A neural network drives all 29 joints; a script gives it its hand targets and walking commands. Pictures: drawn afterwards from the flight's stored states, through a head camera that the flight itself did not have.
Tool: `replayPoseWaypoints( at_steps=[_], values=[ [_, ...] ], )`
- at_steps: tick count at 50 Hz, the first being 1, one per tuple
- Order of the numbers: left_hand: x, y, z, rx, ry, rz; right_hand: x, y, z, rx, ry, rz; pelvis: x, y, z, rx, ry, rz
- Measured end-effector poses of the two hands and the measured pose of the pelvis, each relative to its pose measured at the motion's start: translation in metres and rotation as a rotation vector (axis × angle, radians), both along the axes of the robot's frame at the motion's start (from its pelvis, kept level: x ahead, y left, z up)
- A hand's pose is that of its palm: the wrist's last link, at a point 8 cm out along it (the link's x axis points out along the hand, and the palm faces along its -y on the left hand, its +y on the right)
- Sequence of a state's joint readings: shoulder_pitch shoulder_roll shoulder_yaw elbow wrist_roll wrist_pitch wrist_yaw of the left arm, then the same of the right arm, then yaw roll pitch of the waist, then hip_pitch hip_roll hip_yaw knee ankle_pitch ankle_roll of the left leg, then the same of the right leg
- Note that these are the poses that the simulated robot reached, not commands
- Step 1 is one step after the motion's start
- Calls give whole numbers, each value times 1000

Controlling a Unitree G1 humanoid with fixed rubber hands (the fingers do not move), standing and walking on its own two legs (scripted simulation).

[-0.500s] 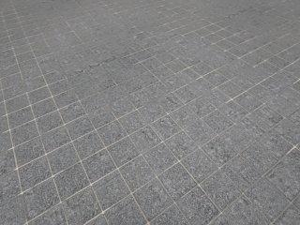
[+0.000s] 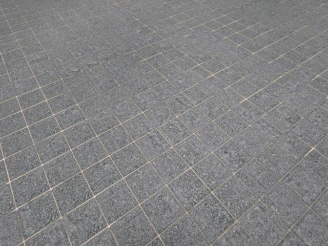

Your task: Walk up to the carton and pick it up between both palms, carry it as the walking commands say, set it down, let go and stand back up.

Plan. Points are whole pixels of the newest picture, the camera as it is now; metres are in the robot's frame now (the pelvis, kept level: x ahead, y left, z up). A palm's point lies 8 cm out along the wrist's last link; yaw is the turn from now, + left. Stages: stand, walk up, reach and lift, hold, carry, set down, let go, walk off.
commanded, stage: walk up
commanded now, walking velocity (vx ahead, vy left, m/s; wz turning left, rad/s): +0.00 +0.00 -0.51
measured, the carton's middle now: out of the picture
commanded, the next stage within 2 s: none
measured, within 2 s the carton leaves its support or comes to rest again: neither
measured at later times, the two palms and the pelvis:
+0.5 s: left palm (111, 214) +0.20 +0.16 -0.11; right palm out of the picture -0.11 -0.26 -0.15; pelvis -0.01 -0.01 -0.01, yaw -19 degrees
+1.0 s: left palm (94, 236) +0.15 +0.20 -0.13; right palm out of the picture -0.01 -0.30 -0.09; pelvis -0.02 -0.01 +0.00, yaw -33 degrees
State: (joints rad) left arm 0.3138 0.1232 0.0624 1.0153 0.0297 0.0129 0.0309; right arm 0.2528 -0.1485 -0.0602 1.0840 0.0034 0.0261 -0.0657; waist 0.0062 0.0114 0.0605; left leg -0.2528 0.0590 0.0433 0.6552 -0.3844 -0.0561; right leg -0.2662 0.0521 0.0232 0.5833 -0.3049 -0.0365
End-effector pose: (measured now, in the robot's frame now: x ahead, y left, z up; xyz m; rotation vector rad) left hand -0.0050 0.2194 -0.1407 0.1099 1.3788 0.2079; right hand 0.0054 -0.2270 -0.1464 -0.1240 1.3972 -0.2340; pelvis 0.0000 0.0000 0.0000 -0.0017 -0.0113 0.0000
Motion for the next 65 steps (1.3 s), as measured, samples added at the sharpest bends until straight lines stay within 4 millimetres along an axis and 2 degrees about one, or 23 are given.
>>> replayPoseWaypoints(
  at_steps=[5, 7, 10, 13, 17, 21, 24, 26, 28, 33, 39, 44, 47, 50, 55, 61, 65],
  values=[
    [33, 39, -6, 49, -57, -77, 24, -10, 11, -90, -145, -41, -7, 14, -7, 8, 11, -64],
    [55, 47, -5, 55, -98, -117, 24, -11, 18, -117, -180, -43, -9, 19, -7, 8, 14, -101],
    [94, 50, 2, 51, -176, -185, 9, -10, 24, -135, -186, -72, -11, 22, -5, -10, 12, -153],
    [127, 38, 8, 15, -230, -244, -11, -8, 27, -130, -171, -110, -11, 22, -1, -18, 12, -197],
    [162, 11, 17, -25, -263, -331, -41, -8, 25, -111, -147, -177, -11, 18, 1, -18, 16, -247],
    [193, -25, 26, -35, -316, -432, -80, -15, 12, -82, -85, -255, -12, 6, -2, -9, 19, -299],
    [208, -53, 29, -29, -366, -501, -111, -27, -3, -58, -21, -306, -12, -9, -11, -2, 22, -332],
    [208, -64, 31, -20, -383, -518, -121, -34, -9, -47, 10, -329, -13, -16, -12, -17, 25, -346],
    [200, -65, 32, 7, -369, -519, -115, -43, -8, -47, -12, -340, -15, -21, -10, -13, 22, -360],
    [166, -54, 29, 48, -266, -497, -75, -64, 7, -59, -133, -316, -20, -31, -1, -3, 13, -392],
    [137, -36, 24, 55, -176, -496, -25, -86, 29, -117, -275, -297, -23, -30, 3, 3, 15, -434],
    [134, -17, 14, 50, -152, -501, 2, -87, 44, -165, -367, -302, -20, -19, 0, -9, 20, -477],
    [144, -12, 6, 36, -149, -522, 1, -80, 52, -204, -398, -307, -19, -12, -3, 2, 8, -512],
    [159, -19, 7, 15, -161, -566, -19, -72, 56, -214, -387, -348, -20, -8, 0, -8, -5, -571],
    [186, -45, 15, -18, -173, -665, -68, -58, 54, -211, -336, -453, -24, -7, 6, -15, -12, -637],
    [218, -103, 31, -36, -262, -816, -146, -45, 31, -176, -234, -571, -37, -16, 3, -2, 1, -715],
    [226, -142, 39, -24, -354, -909, -201, -42, 9, -141, -142, -645, -51, -28, -6, 6, 6, -765]
  ],
)
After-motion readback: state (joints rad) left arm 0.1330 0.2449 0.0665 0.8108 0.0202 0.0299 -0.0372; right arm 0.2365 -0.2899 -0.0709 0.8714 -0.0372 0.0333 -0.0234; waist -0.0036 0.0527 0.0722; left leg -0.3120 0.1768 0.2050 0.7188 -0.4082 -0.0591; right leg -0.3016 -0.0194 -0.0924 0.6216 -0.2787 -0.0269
